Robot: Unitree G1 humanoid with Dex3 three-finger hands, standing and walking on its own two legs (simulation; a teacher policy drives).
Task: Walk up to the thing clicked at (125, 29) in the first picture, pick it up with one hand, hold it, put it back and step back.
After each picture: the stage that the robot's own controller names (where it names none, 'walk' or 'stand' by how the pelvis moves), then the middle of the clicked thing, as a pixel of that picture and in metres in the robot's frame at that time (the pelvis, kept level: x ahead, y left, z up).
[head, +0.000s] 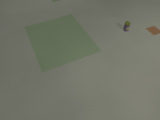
stand; (126, 26) +1.69 -0.58 -0.72
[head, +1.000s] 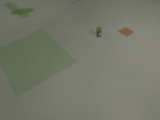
walk; (98, 32) +1.66 -0.08 -0.69
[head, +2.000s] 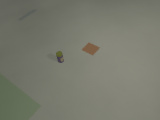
walk; (60, 57) +1.14 +0.29 -0.72
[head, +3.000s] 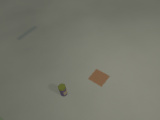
walk; (62, 90) +0.75 +0.27 -0.71
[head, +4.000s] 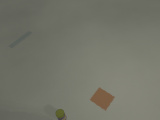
stand; (61, 115) +0.48 +0.24 -0.71
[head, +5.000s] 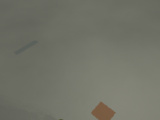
stand; out of the picture +0.48 +0.19 -0.72
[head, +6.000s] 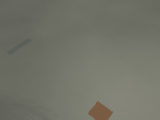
stand; out of the picture +0.43 +0.20 -0.73
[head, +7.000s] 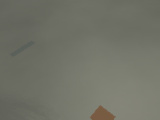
stand; out of the picture +0.41 +0.19 -0.73
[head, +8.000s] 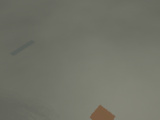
stand; out of the picture +0.41 +0.19 -0.73
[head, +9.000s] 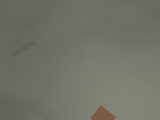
stand; out of the picture +0.41 +0.19 -0.73
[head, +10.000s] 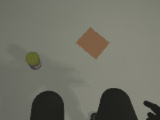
go down; (34, 61) +0.48 +0.22 -0.41
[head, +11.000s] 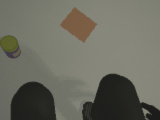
go down; (11, 47) +0.50 +0.25 -0.30
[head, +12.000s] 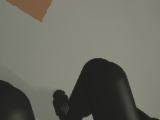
close in; out of the picture +0.48 +0.29 -0.23
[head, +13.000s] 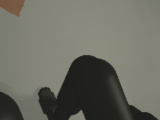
close; out of the picture +0.47 +0.31 -0.23
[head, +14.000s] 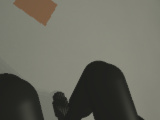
lift; out of the picture +0.44 +0.28 -0.19
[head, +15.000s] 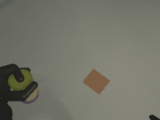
lift; (25, 87) +0.34 +0.20 -0.02
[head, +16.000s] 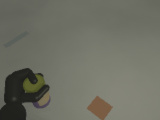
hold; (38, 92) +0.33 +0.17 +0.00
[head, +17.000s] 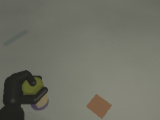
hold; (36, 94) +0.33 +0.17 -0.02
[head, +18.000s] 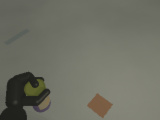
crouch; (38, 96) +0.32 +0.17 -0.02
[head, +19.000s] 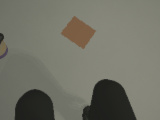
crouch; out of the picture +0.48 +0.25 -0.11
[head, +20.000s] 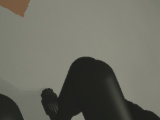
lower; out of the picture +0.45 +0.31 -0.24
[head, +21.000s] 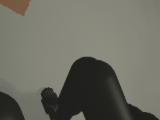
lower; out of the picture +0.45 +0.31 -0.24
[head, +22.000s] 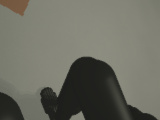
lower; out of the picture +0.45 +0.31 -0.24
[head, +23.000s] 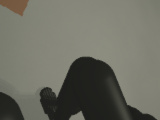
lower; out of the picture +0.45 +0.31 -0.24
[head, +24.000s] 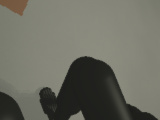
loosen; out of the picture +0.45 +0.31 -0.24
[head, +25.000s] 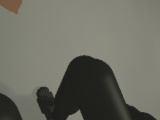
withdraw; out of the picture +0.45 +0.31 -0.24
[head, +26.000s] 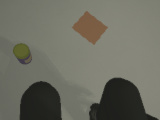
walk; (23, 54) +0.48 +0.25 -0.32
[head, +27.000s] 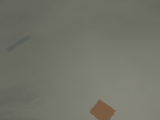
stand; out of the picture +0.40 +0.19 -0.66
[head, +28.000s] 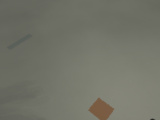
stand; out of the picture +0.41 +0.21 -0.67
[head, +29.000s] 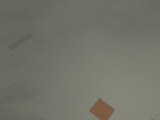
stand; out of the picture +0.41 +0.20 -0.67
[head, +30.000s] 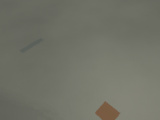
stand; out of the picture +0.43 +0.20 -0.72
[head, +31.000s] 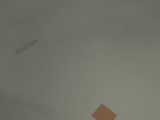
stand; out of the picture +0.40 +0.21 -0.73
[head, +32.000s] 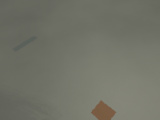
walk; out of the picture +0.40 +0.20 -0.73
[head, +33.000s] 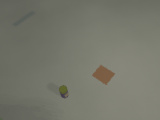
walk; (63, 91) +0.61 +0.19 -0.71
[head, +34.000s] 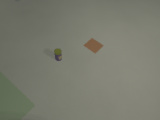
walk; (58, 54) +0.97 +0.17 -0.70
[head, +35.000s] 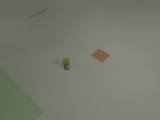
stand; (66, 64) +1.03 +0.21 -0.71
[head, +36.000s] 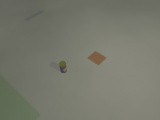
stand; (63, 67) +1.01 +0.20 -0.73
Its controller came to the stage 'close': yes
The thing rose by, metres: 0.70
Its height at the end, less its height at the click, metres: +0.00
